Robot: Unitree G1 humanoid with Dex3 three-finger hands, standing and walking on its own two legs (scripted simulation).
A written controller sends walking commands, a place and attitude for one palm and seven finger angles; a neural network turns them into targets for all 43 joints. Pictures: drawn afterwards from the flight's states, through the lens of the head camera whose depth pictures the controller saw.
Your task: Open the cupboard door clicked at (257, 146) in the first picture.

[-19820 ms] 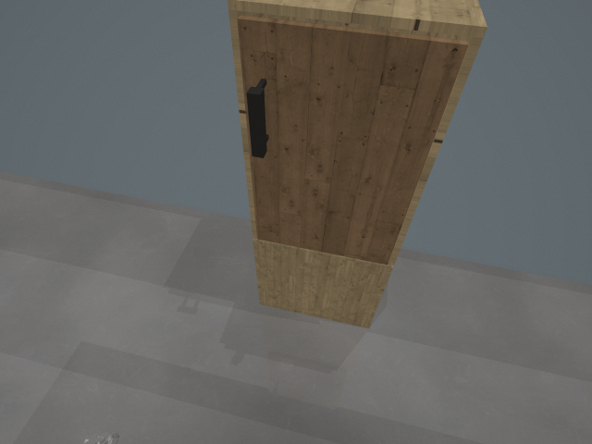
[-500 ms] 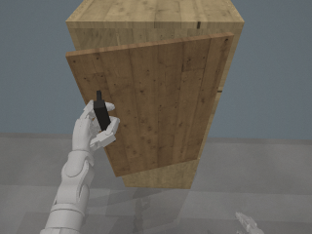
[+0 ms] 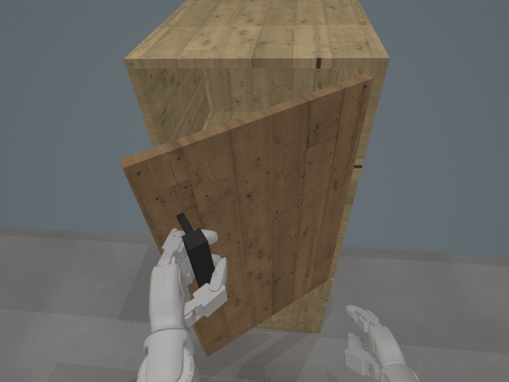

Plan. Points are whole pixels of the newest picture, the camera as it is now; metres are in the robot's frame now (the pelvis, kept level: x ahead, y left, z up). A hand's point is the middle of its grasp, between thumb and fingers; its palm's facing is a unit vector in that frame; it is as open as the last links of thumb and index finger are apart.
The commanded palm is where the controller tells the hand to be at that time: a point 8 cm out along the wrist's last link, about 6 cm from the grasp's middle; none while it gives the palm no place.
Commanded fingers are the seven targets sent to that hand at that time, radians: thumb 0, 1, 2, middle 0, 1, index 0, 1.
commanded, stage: pull the door open along its arc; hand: left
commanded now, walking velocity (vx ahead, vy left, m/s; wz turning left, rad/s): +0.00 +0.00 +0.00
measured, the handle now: (197, 258) +0.27 +0.10 +0.10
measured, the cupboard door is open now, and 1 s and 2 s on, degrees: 37 35 40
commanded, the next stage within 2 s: open thumb and fingers to let go in 0.16 s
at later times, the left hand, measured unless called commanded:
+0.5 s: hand (218, 289) +0.22 +0.06 +0.12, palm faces +0.34 -0.94 +0.02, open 7.6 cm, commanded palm +0.17 +0.09 +0.11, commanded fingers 0.00 -0.01 0.51 -0.34 -1.25 -0.34 -1.25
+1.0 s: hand (210, 279) +0.23 +0.07 +0.12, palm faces +0.23 -0.97 +0.00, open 14.7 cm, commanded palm +0.18 +0.09 +0.11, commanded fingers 0.00 -0.50 0.30 -0.17 -0.40 -0.17 -0.40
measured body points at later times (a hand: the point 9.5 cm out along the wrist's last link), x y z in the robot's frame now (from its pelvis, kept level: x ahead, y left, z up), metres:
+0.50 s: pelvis -0.03 -0.03 +0.00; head -0.04 -0.06 +0.45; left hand +0.19 +0.11 +0.12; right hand +0.17 -0.24 -0.09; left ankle -0.04 +0.13 -0.72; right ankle +0.00 -0.09 -0.72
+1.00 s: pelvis -0.04 +0.02 +0.00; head -0.06 +0.00 +0.45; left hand +0.21 +0.12 +0.12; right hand +0.16 -0.17 -0.08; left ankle -0.04 +0.13 -0.72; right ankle +0.01 -0.08 -0.72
